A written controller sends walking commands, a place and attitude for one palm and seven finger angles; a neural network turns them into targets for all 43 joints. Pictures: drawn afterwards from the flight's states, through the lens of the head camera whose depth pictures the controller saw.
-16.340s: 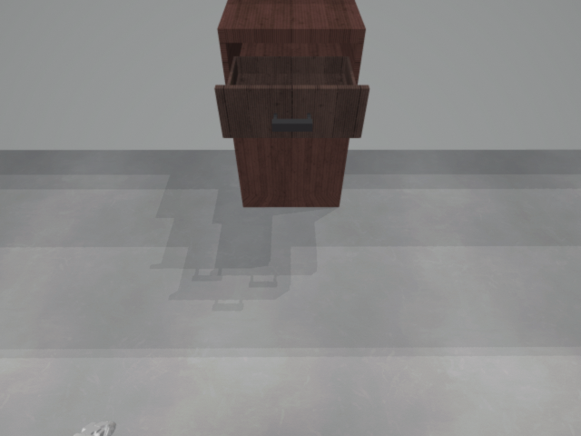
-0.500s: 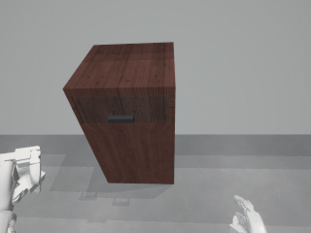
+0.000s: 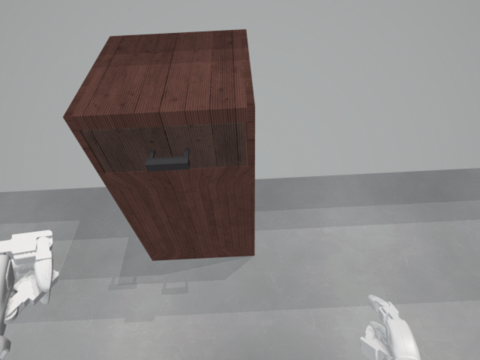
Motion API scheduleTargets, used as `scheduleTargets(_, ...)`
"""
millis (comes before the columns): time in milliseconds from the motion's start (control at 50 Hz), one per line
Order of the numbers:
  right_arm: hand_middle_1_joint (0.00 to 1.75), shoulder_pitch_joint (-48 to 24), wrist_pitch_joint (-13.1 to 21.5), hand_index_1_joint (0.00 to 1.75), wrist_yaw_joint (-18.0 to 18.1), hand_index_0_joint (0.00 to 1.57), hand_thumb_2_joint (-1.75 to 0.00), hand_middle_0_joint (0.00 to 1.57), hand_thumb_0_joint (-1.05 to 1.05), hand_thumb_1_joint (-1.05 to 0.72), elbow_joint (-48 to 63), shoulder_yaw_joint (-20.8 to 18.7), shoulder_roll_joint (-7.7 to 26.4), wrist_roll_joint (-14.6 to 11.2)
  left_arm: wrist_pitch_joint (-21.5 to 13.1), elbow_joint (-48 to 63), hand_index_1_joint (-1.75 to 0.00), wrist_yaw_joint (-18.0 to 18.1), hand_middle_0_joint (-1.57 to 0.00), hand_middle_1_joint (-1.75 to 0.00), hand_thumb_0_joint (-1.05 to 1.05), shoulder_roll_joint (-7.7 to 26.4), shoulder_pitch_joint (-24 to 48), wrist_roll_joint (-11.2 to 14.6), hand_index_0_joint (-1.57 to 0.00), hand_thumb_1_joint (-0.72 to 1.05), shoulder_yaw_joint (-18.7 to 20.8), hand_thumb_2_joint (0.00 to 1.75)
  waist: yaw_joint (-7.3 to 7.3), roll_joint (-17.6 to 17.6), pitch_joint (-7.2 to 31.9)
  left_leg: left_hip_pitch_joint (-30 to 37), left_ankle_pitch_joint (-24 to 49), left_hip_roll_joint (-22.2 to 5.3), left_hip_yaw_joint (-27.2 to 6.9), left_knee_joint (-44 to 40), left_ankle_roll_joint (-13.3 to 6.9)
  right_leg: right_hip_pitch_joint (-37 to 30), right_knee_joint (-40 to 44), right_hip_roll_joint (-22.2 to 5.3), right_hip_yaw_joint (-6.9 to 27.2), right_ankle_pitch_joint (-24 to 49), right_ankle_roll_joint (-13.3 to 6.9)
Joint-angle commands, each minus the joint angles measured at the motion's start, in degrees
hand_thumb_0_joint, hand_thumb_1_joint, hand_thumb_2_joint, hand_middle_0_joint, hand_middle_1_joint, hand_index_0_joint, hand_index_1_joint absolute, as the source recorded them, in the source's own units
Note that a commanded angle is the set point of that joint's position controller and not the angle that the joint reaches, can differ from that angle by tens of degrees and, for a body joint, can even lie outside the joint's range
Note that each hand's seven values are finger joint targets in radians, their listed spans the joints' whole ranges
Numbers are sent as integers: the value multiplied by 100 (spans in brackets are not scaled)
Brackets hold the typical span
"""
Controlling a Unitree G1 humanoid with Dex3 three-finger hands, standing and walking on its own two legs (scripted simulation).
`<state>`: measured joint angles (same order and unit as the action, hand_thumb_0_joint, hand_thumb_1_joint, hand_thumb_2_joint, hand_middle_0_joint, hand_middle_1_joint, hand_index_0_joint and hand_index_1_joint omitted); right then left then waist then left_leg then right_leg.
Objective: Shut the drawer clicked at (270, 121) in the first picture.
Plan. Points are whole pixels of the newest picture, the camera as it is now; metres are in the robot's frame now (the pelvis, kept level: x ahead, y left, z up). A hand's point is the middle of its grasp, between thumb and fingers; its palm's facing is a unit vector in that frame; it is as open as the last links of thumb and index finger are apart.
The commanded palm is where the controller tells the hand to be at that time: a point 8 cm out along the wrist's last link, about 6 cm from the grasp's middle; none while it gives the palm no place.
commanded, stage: step back with the hand held close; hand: left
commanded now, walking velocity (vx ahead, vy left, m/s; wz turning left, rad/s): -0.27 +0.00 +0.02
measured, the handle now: (169, 157) +0.61 +0.24 -0.08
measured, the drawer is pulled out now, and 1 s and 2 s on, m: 0.00 0.00 0.00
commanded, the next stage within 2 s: stop stepping back and stand still in 1.12 s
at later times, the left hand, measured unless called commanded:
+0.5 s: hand out of the picture +0.12 +0.27 +0.15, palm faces +0.36 -0.80 -0.47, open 3.2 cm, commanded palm +0.05 +0.31 +0.17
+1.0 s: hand out of the picture +0.05 +0.29 +0.16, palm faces +0.38 -0.79 -0.47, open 3.2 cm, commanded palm -0.02 +0.32 +0.17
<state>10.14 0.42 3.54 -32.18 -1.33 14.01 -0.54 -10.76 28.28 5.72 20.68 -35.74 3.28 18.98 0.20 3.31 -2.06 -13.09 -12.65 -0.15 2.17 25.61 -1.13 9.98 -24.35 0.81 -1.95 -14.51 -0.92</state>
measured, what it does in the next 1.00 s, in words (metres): walks backwards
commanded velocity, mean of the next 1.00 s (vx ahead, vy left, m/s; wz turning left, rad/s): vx -0.34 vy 0.00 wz -0.02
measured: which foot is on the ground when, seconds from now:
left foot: down 0.00-1.00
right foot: down 0.00-0.88, up 0.90-1.00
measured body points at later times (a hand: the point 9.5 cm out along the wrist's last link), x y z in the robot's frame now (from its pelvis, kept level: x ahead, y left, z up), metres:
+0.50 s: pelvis -0.07 +0.02 -0.01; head -0.04 +0.03 +0.44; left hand +0.09 +0.31 +0.17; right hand +0.11 -0.21 -0.08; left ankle +0.01 +0.11 -0.74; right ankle -0.02 -0.11 -0.74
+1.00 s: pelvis -0.14 +0.04 -0.01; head -0.10 +0.07 +0.44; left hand +0.03 +0.33 +0.19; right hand +0.05 -0.19 -0.07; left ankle -0.04 +0.11 -0.74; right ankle -0.18 -0.11 -0.68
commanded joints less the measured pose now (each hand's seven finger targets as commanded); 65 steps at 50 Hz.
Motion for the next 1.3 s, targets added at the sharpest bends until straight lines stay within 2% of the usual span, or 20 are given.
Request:
scheduleTargets(0,30,-540,201,30,88,20,-90,20,0,-90,1039,-217,541,3,-348,1479,-160,204,-140,-160,0,1111,-180,63,-140,90,938,90,-82,-148,1210,330,2389,-419,-401,-50,-152,-325,-59,-410,253,2445,152)
scheduleTargets(80,30,-481,228,30,119,20,-90,20,0,-90,1034,-237,556,8,-357,1606,-160,260,-140,-160,0,1106,-271,54,-140,90,940,90,-67,75,1191,82,2194,-488,-484,-115,-165,-274,-176,-321,254,2116,160)
scheduleTargets(320,30,-433,442,30,114,20,-90,20,0,-90,1044,-238,586,17,-536,1566,-160,360,-140,-160,0,1017,-123,-51,-140,90,904,90,50,-94,524,-1559,-1194,-495,-762,-509,-281,-144,18,-254,554,132,115)
scheduleTargets(420,30,-383,545,30,128,20,-90,20,0,-90,1028,-236,632,62,-646,1724,-160,398,-140,-160,0,1014,-54,-115,-140,90,903,90,69,63,501,-1786,-1652,-538,-894,-529,-304,-42,42,-177,548,-490,109)
scheduleTargets(540,30,-490,694,30,175,20,-90,20,0,-90,1056,-243,691,83,-700,1904,-160,394,-140,-160,0,1119,17,-255,-140,90,1161,90,-15,881,657,-3151,-2687,-1154,-1586,-1411,-600,-1261,-1585,325,350,381,224)
scheduleTargets(560,30,-458,707,30,174,20,-90,20,0,-90,1045,-241,633,76,-714,1870,-160,381,-140,-160,0,1119,-43,-261,-140,90,1193,90,-23,657,714,-3154,-2491,-1161,-1583,-1267,-631,-1291,-1662,322,424,610,222)
scheduleTargets(640,30,-377,729,30,125,20,-90,20,0,-90,905,-294,625,91,-795,1857,-160,299,-140,-160,0,1137,-77,-165,-140,90,1239,90,63,-110,881,-2325,-1461,-597,-1002,-198,-405,-542,-844,-43,1073,1140,53)
scheduleTargets(700,30,-311,628,30,37,20,-90,20,0,-90,750,-332,517,60,-832,1843,-160,322,-140,-160,0,1162,69,-77,-140,90,1049,90,134,-870,809,-889,-865,29,-435,1373,13,1313,582,-1016,1996,-32,-420)
scheduleTargets(760,30,-342,488,30,23,20,-90,20,0,-90,613,-340,372,75,-783,1686,-160,446,-140,-160,0,1198,91,-50,-140,90,1061,90,180,-1091,853,-362,-466,132,-388,1975,120,1776,753,-1418,1834,589,-670)
scheduleTargets(820,30,-501,443,30,97,20,-90,20,0,-90,662,-302,495,67,-832,1811,-160,430,-140,-160,0,1244,40,-85,-140,90,1103,90,137,-258,557,-601,-86,-311,-841,-3,-123,1429,9,-439,933,369,-130)
scheduleTargets(840,30,-596,500,30,142,20,-90,20,0,-90,740,-322,598,70,-878,1951,-160,408,-140,-160,0,1299,25,-117,-140,90,1134,90,109,589,629,-1199,-46,-904,-1416,-786,-319,770,-830,99,486,376,94)
scheduleTargets(860,30,-591,600,30,121,20,-90,20,0,-90,803,-319,658,96,-931,1956,-160,353,-140,-160,0,1352,-100,-193,-140,90,1307,90,57,1449,1004,-2183,-1537,-1648,-2226,-1778,-603,-338,-2363,567,257,-292,218)
scheduleTargets(880,30,-529,696,30,119,20,-90,20,0,-90,835,-319,615,200,-924,2106,-160,332,-140,-160,0,1316,30,-230,-140,90,1313,90,68,1620,978,-2710,-2357,-2047,-2775,-2165,-879,-373,-3595,589,529,-800,217)
scheduleTargets(940,30,-349,855,30,26,20,-90,20,0,-90,681,-370,524,201,-861,2171,-160,385,-140,-160,0,1160,29,-114,-140,90,1186,90,-3,272,1085,-1002,-529,-1807,-2002,-1214,-894,1052,-3577,313,651,-1250,159)
scheduleTargets(1080,30,-115,984,30,-76,20,-90,20,0,-90,239,-204,434,308,-803,2107,-160,297,-140,-160,0,1018,-28,37,-140,90,772,90,-7,1124,1493,733,148,-1227,-1237,-1681,-253,840,-1031,432,-59,-1766,6)
scheduleTargets(1140,30,-97,813,30,-111,20,-90,20,0,-90,291,-203,431,378,-822,2174,-160,220,-140,-160,0,1364,-279,133,-140,90,1075,90,-54,1104,1799,889,1225,-1057,-841,-1346,109,185,440,379,-139,-851,-114)
scheduleTargets(1180,30,-198,661,30,-119,20,-90,20,0,-90,368,-173,435,291,-942,2251,-160,136,-140,-160,0,1541,-224,216,-140,90,1183,90,-25,523,1589,1111,869,-715,-357,-478,201,559,1317,-108,164,-196,-195)
scheduleTargets(1220,30,-334,586,30,-65,20,-90,20,0,-90,482,-81,340,213,-969,2139,-160,217,-140,-160,0,1757,-278,309,-140,90,1452,90,21,-584,1359,1179,-16,-266,-38,1063,277,1759,1469,-1217,677,17,-521)
scheduleTargets(1260,30,-304,626,30,-3,20,-90,20,0,-90,499,-200,438,72,-696,1929,-160,223,-140,-160,0,1432,-423,288,-140,90,1238,90,66,-1427,1007,681,-9,38,-135,2078,252,1952,1083,-1411,676,-15,-781)
scheduleTargets(1280,30,-340,571,30,27,20,-90,20,0,-90,511,-140,352,42,-533,1809,-160,252,-140,-160,0,1360,-575,261,-140,90,1267,90,111,-1220,957,423,93,-75,-165,1822,186,1648,756,-1307,453,308,-725)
